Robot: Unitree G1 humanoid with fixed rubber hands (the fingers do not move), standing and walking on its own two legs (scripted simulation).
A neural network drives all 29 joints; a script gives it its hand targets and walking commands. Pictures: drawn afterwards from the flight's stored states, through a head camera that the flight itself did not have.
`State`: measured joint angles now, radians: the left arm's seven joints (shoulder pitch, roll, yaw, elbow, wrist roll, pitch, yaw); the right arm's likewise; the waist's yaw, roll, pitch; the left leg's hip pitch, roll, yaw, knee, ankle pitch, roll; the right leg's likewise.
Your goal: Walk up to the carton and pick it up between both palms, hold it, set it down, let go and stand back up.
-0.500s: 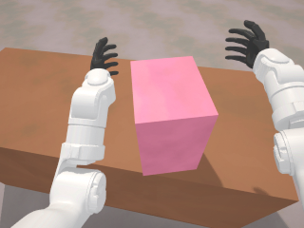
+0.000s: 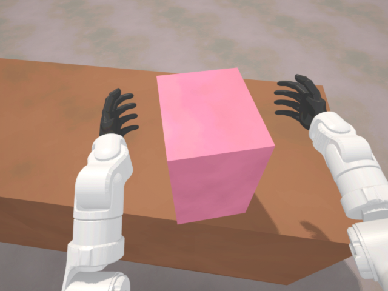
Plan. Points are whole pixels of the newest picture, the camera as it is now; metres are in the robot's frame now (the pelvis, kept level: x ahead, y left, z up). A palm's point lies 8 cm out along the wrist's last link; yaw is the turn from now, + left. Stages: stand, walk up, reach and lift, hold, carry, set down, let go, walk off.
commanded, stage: set down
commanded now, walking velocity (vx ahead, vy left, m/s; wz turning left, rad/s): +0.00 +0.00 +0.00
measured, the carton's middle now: (205, 151) +0.41 +0.01 +0.02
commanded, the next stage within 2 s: none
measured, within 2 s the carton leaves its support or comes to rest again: neither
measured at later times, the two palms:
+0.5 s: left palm (135, 173) +0.29 +0.14 +0.11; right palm (324, 162) +0.34 -0.22 +0.08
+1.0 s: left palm (131, 193) +0.26 +0.15 +0.08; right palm (328, 198) +0.29 -0.23 +0.05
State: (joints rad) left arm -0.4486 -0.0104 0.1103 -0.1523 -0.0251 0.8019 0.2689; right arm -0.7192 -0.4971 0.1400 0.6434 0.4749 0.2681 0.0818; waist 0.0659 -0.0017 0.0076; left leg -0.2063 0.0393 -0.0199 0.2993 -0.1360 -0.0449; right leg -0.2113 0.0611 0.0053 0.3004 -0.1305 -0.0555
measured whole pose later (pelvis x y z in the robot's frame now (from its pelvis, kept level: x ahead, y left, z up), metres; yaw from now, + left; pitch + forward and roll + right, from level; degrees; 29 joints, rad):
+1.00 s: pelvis +0.00 -0.01 +0.00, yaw -1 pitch -2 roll +1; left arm 0.05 -0.12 -0.02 -0.23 0.06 0.48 0.30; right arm -0.09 -0.40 0.08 0.36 0.38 0.00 0.12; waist 0.03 -0.04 0.05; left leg -0.09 0.04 -0.02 0.27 -0.14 -0.05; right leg -0.12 0.07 0.02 0.32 -0.15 -0.07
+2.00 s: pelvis +0.03 +0.00 +0.00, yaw -1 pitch -1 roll +0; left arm 0.37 -0.03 -0.05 0.22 0.09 -0.09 0.23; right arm 0.21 -0.32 0.09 0.65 0.28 -0.41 0.16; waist 0.04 -0.05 0.04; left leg -0.12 0.03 -0.02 0.37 -0.23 -0.04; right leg -0.14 0.06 0.02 0.39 -0.23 -0.06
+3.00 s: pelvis +0.03 +0.04 +0.00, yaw -2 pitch -2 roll -1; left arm 0.21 0.13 0.01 0.50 0.05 0.11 0.04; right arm 0.16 -0.23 -0.03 0.71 0.03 -0.26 0.07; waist 0.00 -0.04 0.07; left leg -0.09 0.01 0.03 0.37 -0.24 0.01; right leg -0.09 0.03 0.05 0.33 -0.20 -0.01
